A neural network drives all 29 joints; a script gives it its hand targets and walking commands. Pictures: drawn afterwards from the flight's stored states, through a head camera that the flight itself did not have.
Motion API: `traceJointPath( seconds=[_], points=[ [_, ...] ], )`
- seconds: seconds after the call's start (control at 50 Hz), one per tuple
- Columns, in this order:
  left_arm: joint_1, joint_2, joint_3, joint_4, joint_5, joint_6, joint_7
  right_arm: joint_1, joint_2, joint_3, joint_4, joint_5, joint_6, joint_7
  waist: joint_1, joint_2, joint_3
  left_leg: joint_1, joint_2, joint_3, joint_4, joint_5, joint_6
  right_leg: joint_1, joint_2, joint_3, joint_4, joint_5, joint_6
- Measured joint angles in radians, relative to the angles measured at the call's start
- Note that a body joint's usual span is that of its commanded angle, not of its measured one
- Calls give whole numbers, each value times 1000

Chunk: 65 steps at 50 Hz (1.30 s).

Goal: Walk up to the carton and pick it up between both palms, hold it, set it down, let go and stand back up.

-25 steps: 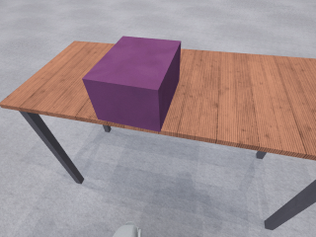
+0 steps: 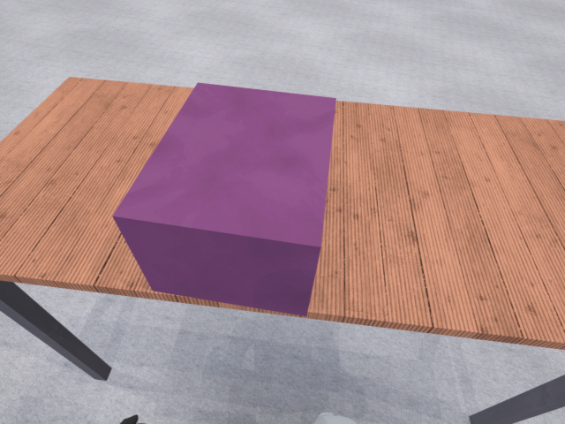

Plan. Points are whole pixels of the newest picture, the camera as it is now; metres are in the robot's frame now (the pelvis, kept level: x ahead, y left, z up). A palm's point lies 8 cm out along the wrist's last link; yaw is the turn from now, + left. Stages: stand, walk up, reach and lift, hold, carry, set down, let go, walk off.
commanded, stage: walk up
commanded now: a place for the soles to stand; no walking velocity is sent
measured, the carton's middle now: (248, 190) +0.44 +0.04 +0.09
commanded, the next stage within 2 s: none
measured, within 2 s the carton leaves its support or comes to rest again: neither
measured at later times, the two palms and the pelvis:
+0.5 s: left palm out of the picture +0.06 +0.29 -0.12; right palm out of the picture +0.06 -0.21 -0.10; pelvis -0.02 +0.04 +0.00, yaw +1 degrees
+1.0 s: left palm out of the picture +0.02 +0.28 -0.11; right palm out of the picture +0.06 -0.24 -0.13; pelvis +0.00 +0.01 +0.01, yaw +3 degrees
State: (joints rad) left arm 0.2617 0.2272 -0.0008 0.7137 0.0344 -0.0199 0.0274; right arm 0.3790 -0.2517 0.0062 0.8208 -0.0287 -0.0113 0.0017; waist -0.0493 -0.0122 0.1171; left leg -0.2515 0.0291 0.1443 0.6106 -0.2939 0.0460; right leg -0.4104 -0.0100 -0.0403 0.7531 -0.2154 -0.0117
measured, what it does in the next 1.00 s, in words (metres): steps on the spot: right foot, then left foot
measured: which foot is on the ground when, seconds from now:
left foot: down 0.00-0.08, up 0.10-0.30, down 0.32-1.00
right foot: up 0.00-0.00, down 0.02-1.00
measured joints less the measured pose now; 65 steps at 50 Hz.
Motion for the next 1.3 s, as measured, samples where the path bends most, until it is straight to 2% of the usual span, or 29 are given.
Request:
traceJointPath(
  seconds=[0.02,0.08,0.14,0.2,0.24,0.28,0.32,0.36,0.44,0.56,0.66,0.76,0.88,0.96,1.12,1.3],
  points=[
    [-9,-6,-3,3,0,4,3,-7,-1,5,-6,3,7,1,1,0,0,-7,0,1,31,-22,-3,27,3,-6,-50,48,-10],
    [-36,-23,-13,7,-7,13,7,-54,-18,11,-23,20,29,0,14,31,-3,-36,17,-6,104,-69,-19,52,19,-9,-84,-42,-29],
    [-72,-12,-13,10,-28,23,9,-95,-21,9,-47,13,55,-14,22,37,-4,-77,-10,-59,215,-230,-34,31,3,-15,-68,-40,-32],
    [-104,6,-3,13,-28,25,15,-129,-27,2,-55,7,66,-20,44,34,-1,-105,-28,-101,314,-293,-47,15,-14,-8,-100,-10,-29],
    [-116,22,2,15,-18,27,15,-144,-30,-3,-58,11,61,-21,54,29,-1,-95,-30,-121,302,-282,-55,5,-25,-3,-124,16,-20],
    [-122,33,4,21,-13,33,11,-146,-31,-6,-60,17,52,-19,55,29,-11,-61,-24,-136,219,-251,-61,-6,-34,-6,-137,32,-8],
    [-121,42,0,30,-11,44,5,-140,-28,-8,-62,19,43,-16,54,29,-24,-1,-16,-139,76,-156,-60,-20,-39,-9,-126,35,5],
    [-121,57,-2,53,-8,55,-6,-133,-4,-4,-56,16,31,-13,60,-10,-25,30,-40,-120,22,-67,-55,-21,-63,11,-106,30,16],
    [-67,50,-19,97,-9,66,-21,-82,15,6,-47,24,21,-4,57,-7,-78,56,-22,-132,19,-89,-38,38,-32,12,-162,-26,11],
    [-27,61,-30,170,-17,45,-35,-82,15,20,-25,40,5,3,71,-40,-77,83,-27,-138,-20,-61,-37,88,-28,22,-246,74,20],
    [21,66,-35,218,-18,37,-34,-87,0,16,1,44,8,3,80,-22,-68,88,-23,-145,-54,-43,-40,92,-20,26,-264,48,21],
    [61,71,-41,257,-20,24,-29,-96,-11,17,27,37,8,2,79,-2,-57,95,-29,-150,-71,-41,-51,91,-23,31,-267,108,28],
    [58,57,-46,269,-30,21,-22,-106,-22,24,46,28,9,-4,73,43,-72,99,-17,-159,-89,-46,-62,84,-12,23,-256,74,15],
    [19,57,-47,266,-33,23,-23,-104,-25,32,60,23,2,-10,62,50,-70,100,-14,-166,-105,-40,-71,81,-10,17,-259,71,8],
    [-50,55,-46,252,-33,29,-18,-82,-42,34,93,19,5,-18,48,32,-75,97,-5,-176,-100,-46,-80,81,-3,7,-252,61,-1],
    [-69,56,-49,260,-34,38,-20,-62,-38,45,111,26,3,-18,51,14,-76,98,-7,-178,-99,-44,-78,87,-6,7,-260,66,3]
  ],
)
